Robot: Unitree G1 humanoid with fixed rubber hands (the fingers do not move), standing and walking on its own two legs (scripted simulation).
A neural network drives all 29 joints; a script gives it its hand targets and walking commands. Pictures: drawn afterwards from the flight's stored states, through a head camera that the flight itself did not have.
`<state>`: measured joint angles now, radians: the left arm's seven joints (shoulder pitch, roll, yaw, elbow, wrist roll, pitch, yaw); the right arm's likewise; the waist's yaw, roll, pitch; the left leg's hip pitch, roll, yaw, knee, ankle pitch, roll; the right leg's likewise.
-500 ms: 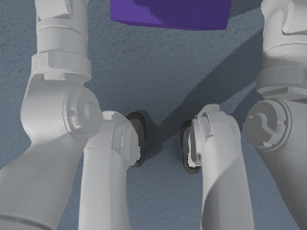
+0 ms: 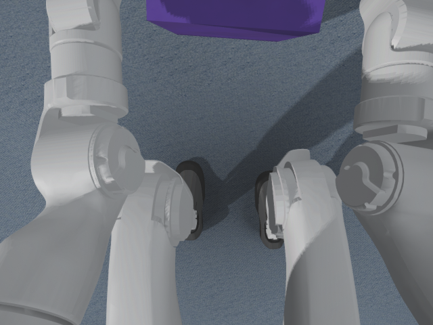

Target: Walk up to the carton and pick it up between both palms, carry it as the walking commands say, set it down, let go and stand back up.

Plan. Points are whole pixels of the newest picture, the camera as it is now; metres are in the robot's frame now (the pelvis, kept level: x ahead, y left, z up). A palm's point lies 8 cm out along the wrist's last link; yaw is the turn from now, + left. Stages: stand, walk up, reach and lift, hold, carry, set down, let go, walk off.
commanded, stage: set down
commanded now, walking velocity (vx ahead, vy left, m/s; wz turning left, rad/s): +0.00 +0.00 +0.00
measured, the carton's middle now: out of the picture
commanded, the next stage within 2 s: none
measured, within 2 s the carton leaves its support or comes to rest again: rests again in 0.24 s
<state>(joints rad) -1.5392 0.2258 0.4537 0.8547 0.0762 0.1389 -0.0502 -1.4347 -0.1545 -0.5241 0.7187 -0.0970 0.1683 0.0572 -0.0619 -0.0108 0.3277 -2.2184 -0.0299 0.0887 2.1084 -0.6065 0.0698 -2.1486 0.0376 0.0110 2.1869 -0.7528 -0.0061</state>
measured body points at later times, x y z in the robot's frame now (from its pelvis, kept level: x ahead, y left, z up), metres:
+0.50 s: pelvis +0.01 +0.00 +0.00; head +0.39 -0.02 +0.22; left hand +0.61 +0.12 -0.16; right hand +0.57 -0.20 -0.16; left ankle +0.10 +0.09 -0.36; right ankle +0.06 -0.11 -0.36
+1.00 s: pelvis +0.01 +0.00 -0.01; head +0.39 -0.02 +0.21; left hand +0.61 +0.12 -0.17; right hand +0.57 -0.20 -0.17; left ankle +0.10 +0.09 -0.36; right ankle +0.06 -0.11 -0.36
